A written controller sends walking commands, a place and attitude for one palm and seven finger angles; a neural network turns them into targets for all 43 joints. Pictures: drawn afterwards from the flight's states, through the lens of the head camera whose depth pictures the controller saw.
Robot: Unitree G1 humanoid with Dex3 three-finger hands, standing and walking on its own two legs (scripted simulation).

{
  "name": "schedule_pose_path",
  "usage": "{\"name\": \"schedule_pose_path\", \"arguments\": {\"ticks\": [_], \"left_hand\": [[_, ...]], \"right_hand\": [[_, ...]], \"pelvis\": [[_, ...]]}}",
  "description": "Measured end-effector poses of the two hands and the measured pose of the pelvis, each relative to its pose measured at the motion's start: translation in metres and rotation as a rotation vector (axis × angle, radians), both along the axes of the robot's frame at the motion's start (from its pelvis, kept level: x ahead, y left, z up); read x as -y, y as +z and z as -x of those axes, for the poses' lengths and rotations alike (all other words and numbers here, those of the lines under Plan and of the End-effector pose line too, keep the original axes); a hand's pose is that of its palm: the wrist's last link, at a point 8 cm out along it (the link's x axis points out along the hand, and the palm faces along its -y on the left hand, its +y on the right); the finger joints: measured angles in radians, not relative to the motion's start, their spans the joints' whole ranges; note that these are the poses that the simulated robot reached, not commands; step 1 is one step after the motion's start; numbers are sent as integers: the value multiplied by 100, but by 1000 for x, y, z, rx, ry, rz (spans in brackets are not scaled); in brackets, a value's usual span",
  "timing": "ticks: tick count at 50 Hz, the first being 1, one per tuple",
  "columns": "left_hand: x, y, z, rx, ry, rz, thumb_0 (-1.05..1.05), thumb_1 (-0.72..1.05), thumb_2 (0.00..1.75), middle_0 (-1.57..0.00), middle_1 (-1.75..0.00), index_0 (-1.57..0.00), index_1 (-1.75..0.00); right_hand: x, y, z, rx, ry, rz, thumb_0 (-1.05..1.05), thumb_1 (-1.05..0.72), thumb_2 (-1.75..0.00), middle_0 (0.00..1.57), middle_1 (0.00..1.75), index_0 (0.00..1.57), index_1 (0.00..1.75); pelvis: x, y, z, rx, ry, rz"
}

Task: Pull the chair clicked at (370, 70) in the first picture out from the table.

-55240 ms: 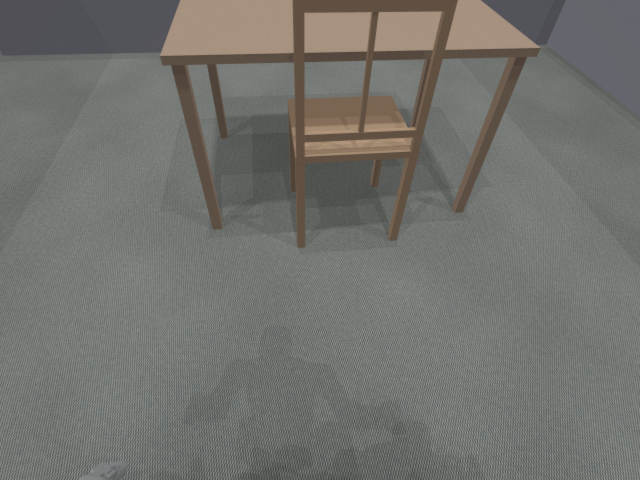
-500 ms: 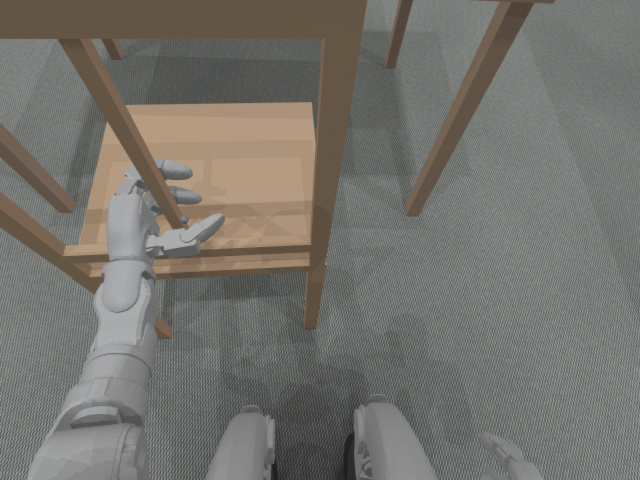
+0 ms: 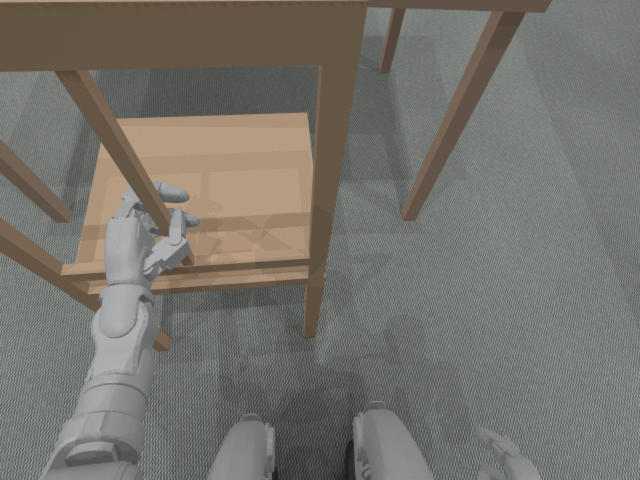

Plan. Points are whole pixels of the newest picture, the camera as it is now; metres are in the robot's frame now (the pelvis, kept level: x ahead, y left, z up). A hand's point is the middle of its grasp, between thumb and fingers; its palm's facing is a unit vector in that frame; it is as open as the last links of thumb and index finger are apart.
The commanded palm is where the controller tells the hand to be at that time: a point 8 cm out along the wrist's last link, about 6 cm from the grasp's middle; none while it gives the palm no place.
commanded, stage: hook a spindle and tug to test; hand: left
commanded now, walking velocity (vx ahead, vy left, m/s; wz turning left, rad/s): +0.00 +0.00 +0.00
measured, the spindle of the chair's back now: (149, 197) +0.43 +0.19 +0.07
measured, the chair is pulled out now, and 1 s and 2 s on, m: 0.25 0.33 0.41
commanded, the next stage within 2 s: step backward, pulling the chair out in 0.30 s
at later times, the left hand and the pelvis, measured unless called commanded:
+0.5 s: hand (181, 260) +0.37 +0.16 +0.02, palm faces +0.09 -0.99 -0.13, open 5.1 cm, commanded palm +0.34 +0.21 +0.02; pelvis +0.00 -0.01 +0.02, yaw +2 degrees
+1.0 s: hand (199, 295) +0.32 +0.13 +0.03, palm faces +0.03 -0.99 -0.14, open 4.8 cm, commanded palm +0.30 +0.18 +0.04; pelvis -0.01 +0.00 +0.10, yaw -1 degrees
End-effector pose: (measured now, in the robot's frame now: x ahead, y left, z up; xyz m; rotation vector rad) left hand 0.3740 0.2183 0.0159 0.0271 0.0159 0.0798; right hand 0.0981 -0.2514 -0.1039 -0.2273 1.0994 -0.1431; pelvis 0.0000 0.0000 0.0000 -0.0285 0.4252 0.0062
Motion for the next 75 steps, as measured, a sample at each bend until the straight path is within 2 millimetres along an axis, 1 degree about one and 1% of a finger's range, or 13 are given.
{"name": "schedule_pose_path", "arguments": {"ticks": [14,22,24,27,31,35,39,45,54,61,67,71,75], "left_hand": [[3,0,27,9,-6,-3,2,79,82,-46,-144,-42,-145],[3,1,28,6,-7,-31,1,77,84,-48,-143,-43,-145],[4,9,28,-85,8,-72,2,77,85,-47,-139,-43,-145],[6,20,30,-243,36,-101,2,78,85,-42,-130,-43,-145],[11,28,36,-366,75,-56,3,79,84,-34,-118,-44,-145],[16,31,40,-409,59,-45,3,80,83,-31,-112,-46,-145],[19,32,41,-428,21,-62,3,80,83,-31,-112,-48,-145],[25,34,52,-443,-10,-82,3,80,82,-31,-112,-49,-145],[44,35,87,-463,-4,-89,3,79,82,-31,-111,-49,-145],[56,36,111,-482,2,-95,3,78,82,-31,-111,-49,-145],[59,37,125,-487,-20,-104,3,78,82,-30,-111,-49,-145],[59,37,132,-482,-34,-114,2,77,82,-30,-112,-49,-145],[58,37,135,-476,-32,-124,2,76,83,-31,-112,-49,-145]], "right_hand": [[-4,4,-33,55,41,-12,1,-90,-90,20,30,20,30],[-4,-1,-46,71,53,-8,1,-90,-90,20,30,20,30],[-7,10,-43,54,4,-11,1,-90,-90,20,30,20,30],[-13,37,-38,53,-54,-21,1,-91,-90,20,30,20,30],[-16,68,-30,43,-87,-6,1,-90,-90,20,30,20,30],[-9,88,-20,11,-83,53,1,-90,-90,21,30,20,30],[0,99,-8,-7,-87,100,1,-90,-90,21,30,20,30],[7,100,10,-4,-113,97,1,-90,-90,20,30,20,30],[7,89,32,-14,-116,30,1,-90,-90,20,30,20,30],[17,88,42,14,-100,35,1,-90,-90,21,30,20,30],[24,94,54,44,-100,66,1,-90,-90,20,30,20,30],[23,97,61,63,-99,74,1,-90,-90,20,30,20,30],[18,93,66,75,-93,59,1,-90,-90,20,30,20,30]], "pelvis": [[2,3,-10,7,7,-1],[6,0,-5,26,20,-5],[6,14,-3,83,26,-12],[3,42,-9,126,27,-22],[-1,71,-19,168,19,-27],[-4,86,-20,209,20,-19],[-6,93,-13,243,19,-12],[-4,96,0,283,-4,-16],[11,100,19,316,-8,-21],[16,101,38,341,6,-26],[12,102,51,356,2,-31],[10,101,57,361,-6,-38],[13,98,61,369,-11,-46]]}}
